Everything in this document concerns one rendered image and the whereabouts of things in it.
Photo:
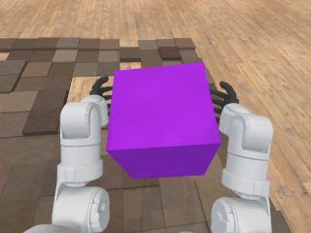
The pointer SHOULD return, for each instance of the right robot hand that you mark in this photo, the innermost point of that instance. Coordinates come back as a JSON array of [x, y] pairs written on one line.
[[229, 98]]

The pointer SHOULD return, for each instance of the left robot hand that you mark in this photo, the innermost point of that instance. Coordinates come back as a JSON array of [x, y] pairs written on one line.
[[98, 90]]

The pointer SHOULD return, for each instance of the robot left upper arm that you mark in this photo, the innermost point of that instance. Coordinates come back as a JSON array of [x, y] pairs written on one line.
[[78, 209]]

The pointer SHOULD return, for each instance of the robot left forearm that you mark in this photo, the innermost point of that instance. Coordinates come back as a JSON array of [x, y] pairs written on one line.
[[80, 138]]

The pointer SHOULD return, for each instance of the carton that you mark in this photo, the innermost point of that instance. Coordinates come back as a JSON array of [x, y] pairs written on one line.
[[162, 122]]

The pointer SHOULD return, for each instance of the robot right forearm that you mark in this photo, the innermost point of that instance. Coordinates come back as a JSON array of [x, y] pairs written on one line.
[[249, 144]]

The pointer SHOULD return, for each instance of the robot right upper arm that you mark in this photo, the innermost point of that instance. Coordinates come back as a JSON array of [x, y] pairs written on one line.
[[239, 215]]

